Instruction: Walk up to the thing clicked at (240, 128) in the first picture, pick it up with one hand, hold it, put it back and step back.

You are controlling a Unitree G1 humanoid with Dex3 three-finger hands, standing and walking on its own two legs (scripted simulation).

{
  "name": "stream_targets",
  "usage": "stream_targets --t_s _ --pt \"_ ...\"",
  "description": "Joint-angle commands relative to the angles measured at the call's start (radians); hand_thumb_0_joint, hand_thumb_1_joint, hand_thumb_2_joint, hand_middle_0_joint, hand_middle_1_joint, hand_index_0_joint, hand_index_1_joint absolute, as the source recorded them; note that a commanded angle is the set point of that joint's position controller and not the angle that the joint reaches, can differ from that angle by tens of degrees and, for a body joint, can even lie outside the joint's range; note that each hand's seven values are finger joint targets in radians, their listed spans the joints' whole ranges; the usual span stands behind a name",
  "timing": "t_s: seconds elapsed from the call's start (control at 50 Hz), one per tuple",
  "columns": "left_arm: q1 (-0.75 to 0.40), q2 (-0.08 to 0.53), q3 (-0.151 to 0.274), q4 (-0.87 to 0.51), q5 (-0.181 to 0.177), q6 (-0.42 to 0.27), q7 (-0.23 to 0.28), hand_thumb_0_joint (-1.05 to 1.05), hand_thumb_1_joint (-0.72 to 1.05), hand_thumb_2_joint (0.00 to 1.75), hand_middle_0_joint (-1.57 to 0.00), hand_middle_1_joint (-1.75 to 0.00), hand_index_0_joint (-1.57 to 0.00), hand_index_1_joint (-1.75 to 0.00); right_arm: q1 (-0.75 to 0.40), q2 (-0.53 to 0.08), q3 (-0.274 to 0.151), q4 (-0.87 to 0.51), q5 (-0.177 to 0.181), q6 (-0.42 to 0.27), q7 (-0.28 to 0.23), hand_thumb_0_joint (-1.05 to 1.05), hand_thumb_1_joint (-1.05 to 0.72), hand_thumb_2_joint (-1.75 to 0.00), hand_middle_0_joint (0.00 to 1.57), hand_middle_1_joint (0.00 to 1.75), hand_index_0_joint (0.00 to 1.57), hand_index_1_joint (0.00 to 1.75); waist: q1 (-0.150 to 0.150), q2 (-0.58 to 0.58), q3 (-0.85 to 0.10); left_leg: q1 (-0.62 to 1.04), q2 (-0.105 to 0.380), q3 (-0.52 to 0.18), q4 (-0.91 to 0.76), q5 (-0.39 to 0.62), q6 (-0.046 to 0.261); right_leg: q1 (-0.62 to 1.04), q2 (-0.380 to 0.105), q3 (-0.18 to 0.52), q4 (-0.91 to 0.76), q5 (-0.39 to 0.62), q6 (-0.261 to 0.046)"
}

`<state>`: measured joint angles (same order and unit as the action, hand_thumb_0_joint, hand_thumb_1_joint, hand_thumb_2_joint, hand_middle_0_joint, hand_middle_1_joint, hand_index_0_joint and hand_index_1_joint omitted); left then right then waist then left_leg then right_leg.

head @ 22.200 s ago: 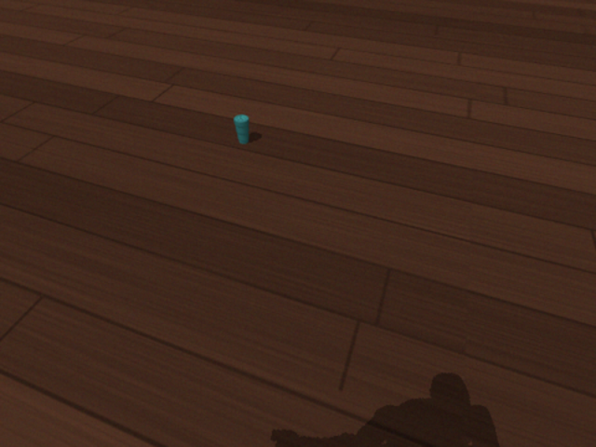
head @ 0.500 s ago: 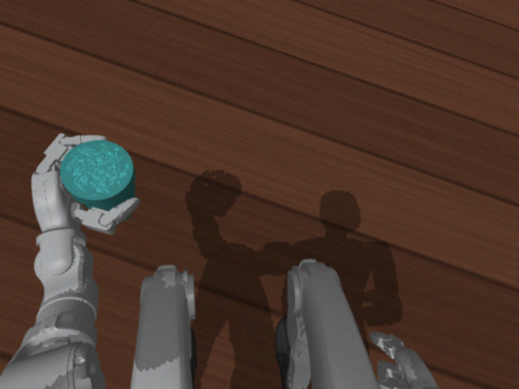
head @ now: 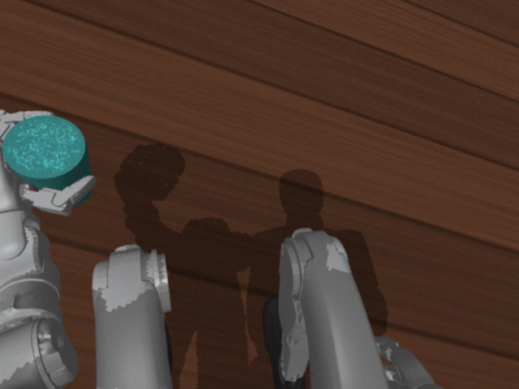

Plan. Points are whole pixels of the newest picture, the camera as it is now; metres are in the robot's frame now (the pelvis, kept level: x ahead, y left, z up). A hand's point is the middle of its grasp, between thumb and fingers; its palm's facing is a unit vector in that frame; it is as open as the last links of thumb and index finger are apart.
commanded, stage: crouch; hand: left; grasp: from the side
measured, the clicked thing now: (61, 171) +0.44 +0.26 -0.08
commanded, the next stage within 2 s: lower in 0.44 s
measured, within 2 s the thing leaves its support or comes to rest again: neither
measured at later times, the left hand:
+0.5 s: hand (65, 175) +0.45 +0.27 -0.11, palm faces +0.25 -0.97 +0.00, open 11.1 cm
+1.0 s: hand (79, 183) +0.46 +0.26 -0.17, palm faces +0.26 -0.97 +0.01, open 11.1 cm
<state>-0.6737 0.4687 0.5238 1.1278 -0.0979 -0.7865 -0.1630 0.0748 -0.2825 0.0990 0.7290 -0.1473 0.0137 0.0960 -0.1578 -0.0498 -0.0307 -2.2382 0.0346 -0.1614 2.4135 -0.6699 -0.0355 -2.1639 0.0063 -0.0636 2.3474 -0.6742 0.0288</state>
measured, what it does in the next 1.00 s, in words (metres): stands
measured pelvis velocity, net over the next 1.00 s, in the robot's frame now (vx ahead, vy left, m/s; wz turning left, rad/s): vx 0.00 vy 0.01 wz -0.11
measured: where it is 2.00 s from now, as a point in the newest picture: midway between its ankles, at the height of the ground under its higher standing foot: (223, 379)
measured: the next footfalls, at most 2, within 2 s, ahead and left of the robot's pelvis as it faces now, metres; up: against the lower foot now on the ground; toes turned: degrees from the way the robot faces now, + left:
none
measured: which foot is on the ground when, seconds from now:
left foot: down 0.00-1.00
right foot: down 0.00-1.00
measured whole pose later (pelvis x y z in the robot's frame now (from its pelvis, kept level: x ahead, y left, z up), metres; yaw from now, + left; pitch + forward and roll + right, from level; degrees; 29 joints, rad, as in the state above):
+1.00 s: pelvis +0.00 +0.01 -0.04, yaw -6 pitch +19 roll -13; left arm -0.67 0.70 0.56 1.30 -0.09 -0.95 -0.10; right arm -0.07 -0.34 0.34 0.63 -0.28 0.05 0.14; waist -0.24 -0.18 0.19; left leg -2.26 0.02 -0.30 2.62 -0.71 -0.03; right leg -2.13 0.05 -0.16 2.44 -0.67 0.06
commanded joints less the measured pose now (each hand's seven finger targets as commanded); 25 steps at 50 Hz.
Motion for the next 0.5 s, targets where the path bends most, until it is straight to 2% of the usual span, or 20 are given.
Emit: stream_targets --t_s 0.0,0.04,0.06,0.08,0.12,0.16,0.2,0.24,0.28,0.3,0.32,0.34,0.4,0.42,0.48 --pt "-0.272 0.229 0.027 -0.194 -0.008 -0.084 0.003 0.00 0.13 1.20 -1.16 -1.30 -1.17 -1.30 0.102 -0.252 -0.058 -0.054 -0.009 -0.002 -0.008 0.00 -0.91 -0.91 0.20 0.30 0.20 0.30 -0.004 0.226 -0.610 0.397 -0.004 0.085 -0.256 0.073 0.039 0.321 0.035 -0.093 -0.221 0.140 -0.057" --pt "-0.257 0.231 0.032 -0.195 -0.013 -0.085 0.002 0.00 0.12 1.20 -1.17 -1.31 -1.18 -1.31 0.098 -0.259 -0.050 -0.056 -0.014 0.001 -0.003 0.00 -0.92 -0.91 0.20 0.30 0.20 0.30 -0.005 0.245 -0.619 0.418 -0.002 0.078 -0.245 0.105 0.033 0.314 0.037 -0.099 -0.203 0.166 -0.058" --pt "-0.264 0.264 0.043 -0.207 -0.012 -0.089 0.004 0.00 0.12 1.20 -1.17 -1.30 -1.18 -1.30 0.098 -0.261 -0.048 -0.058 -0.017 0.006 -0.003 0.00 -0.91 -0.91 0.20 0.30 0.20 0.30 0.000 0.254 -0.618 0.397 -0.002 0.081 -0.236 0.090 0.035 0.326 0.040 -0.096 -0.204 0.153 -0.057" --pt "-0.282 0.253 0.026 -0.205 -0.012 -0.092 0.001 0.00 0.13 1.19 -1.16 -1.29 -1.17 -1.29 0.085 -0.262 -0.045 -0.060 -0.018 0.006 -0.002 0.00 -0.91 -0.91 0.20 0.30 0.20 0.30 -0.008 0.257 -0.592 0.383 -0.002 0.080 -0.235 0.065 0.037 0.305 0.040 -0.099 -0.203 0.134 -0.056" --pt "-0.249 0.255 0.031 -0.169 -0.010 -0.090 0.003 0.00 0.17 1.22 -1.18 -1.31 -1.19 -1.32 0.081 -0.267 -0.035 -0.062 -0.023 0.007 0.001 0.00 -0.91 -0.91 0.20 0.30 0.20 0.30 -0.019 0.238 -0.569 0.358 0.000 0.075 -0.219 0.047 0.039 0.308 0.043 -0.107 -0.198 0.126 -0.054" --pt "-0.276 0.264 0.028 -0.200 -0.017 -0.102 -0.003 0.00 0.14 1.21 -1.18 -1.31 -1.19 -1.31 0.068 -0.276 -0.031 -0.064 -0.030 0.009 0.001 0.00 -0.91 -0.91 0.20 0.30 0.20 0.30 -0.022 0.249 -0.560 0.363 0.000 0.072 -0.207 0.037 0.039 0.287 0.044 -0.109 -0.195 0.120 -0.054" --pt "-0.244 0.271 0.045 -0.179 -0.024 -0.101 -0.003 0.00 0.16 1.20 -1.18 -1.30 -1.19 -1.30 0.074 -0.286 -0.023 -0.068 -0.033 0.011 0.003 0.00 -0.92 -0.91 0.20 0.30 0.20 0.30 -0.021 0.248 -0.568 0.372 0.000 0.065 -0.197 0.070 0.036 0.308 0.046 -0.117 -0.180 0.150 -0.053" --pt "-0.247 0.266 0.028 -0.176 -0.018 -0.101 0.000 0.00 0.15 1.20 -1.18 -1.31 -1.20 -1.31 0.063 -0.288 -0.016 -0.072 -0.040 0.012 0.007 0.00 -0.92 -0.91 0.20 0.30 0.20 0.30 -0.033 0.254 -0.554 0.364 0.002 0.058 -0.190 0.076 0.035 0.302 0.047 -0.121 -0.174 0.156 -0.052" --pt "-0.239 0.269 0.028 -0.175 -0.020 -0.106 0.002 0.00 0.13 1.19 -1.19 -1.31 -1.20 -1.31 0.053 -0.293 -0.014 -0.074 -0.042 0.015 0.009 0.00 -0.92 -0.91 0.20 0.30 0.20 0.30 -0.028 0.255 -0.541 0.360 0.003 0.056 -0.185 0.066 0.033 0.286 0.050 -0.124 -0.168 0.149 -0.054" --pt "-0.236 0.269 0.030 -0.189 -0.020 -0.110 0.004 0.00 0.14 1.21 -1.18 -1.31 -1.20 -1.32 0.054 -0.296 -0.010 -0.073 -0.047 0.015 0.010 0.00 -0.92 -0.91 0.20 0.30 0.20 0.30 -0.032 0.268 -0.554 0.380 0.003 0.054 -0.175 0.094 0.032 0.301 0.049 -0.127 -0.161 0.175 -0.053" --pt "-0.248 0.289 0.035 -0.190 -0.015 -0.113 0.007 0.00 0.14 1.21 -1.19 -1.31 -1.20 -1.32 0.051 -0.298 -0.006 -0.074 -0.048 0.017 0.011 0.00 -0.92 -0.91 0.20 0.30 0.20 0.30 -0.031 0.272 -0.549 0.368 0.003 0.052 -0.174 0.085 0.032 0.302 0.050 -0.128 -0.159 0.166 -0.053" --pt "-0.227 0.276 0.032 -0.174 -0.016 -0.111 0.010 0.00 0.15 1.21 -1.19 -1.32 -1.21 -1.32 0.038 -0.301 -0.006 -0.079 -0.049 0.016 0.013 0.00 -0.92 -0.91 0.20 0.30 0.20 0.30 -0.031 0.274 -0.531 0.369 0.004 0.051 -0.176 0.076 0.032 0.282 0.048 -0.132 -0.153 0.157 -0.054" --pt "-0.230 0.279 0.034 -0.185 -0.021 -0.123 0.009 0.00 0.15 1.22 -1.21 -1.33 -1.22 -1.33 0.039 -0.316 0.003 -0.081 -0.055 0.021 0.018 0.00 -0.92 -0.91 0.20 0.30 0.20 0.30 -0.047 0.306 -0.536 0.412 0.007 0.031 -0.178 0.105 0.021 0.274 0.047 -0.147 -0.133 0.180 -0.056" --pt "-0.215 0.289 0.041 -0.178 -0.019 -0.122 0.012 0.00 0.17 1.22 -1.19 -1.32 -1.21 -1.32 0.047 -0.321 0.005 -0.078 -0.058 0.022 0.018 0.00 -0.92 -0.91 0.20 0.30 0.20 0.30 -0.041 0.305 -0.545 0.415 0.007 0.031 -0.173 0.128 0.020 0.293 0.049 -0.147 -0.131 0.199 -0.056" --pt "-0.228 0.304 0.039 -0.186 -0.017 -0.128 0.017 0.00 0.16 1.21 -1.21 -1.32 -1.22 -1.33 0.034 -0.317 0.013 -0.085 -0.062 0.027 0.019 0.00 -0.92 -0.91 0.20 0.30 0.20 0.30 -0.045 0.294 -0.533 0.376 0.006 0.037 -0.155 0.109 0.026 0.305 0.051 -0.140 -0.139 0.191 -0.054"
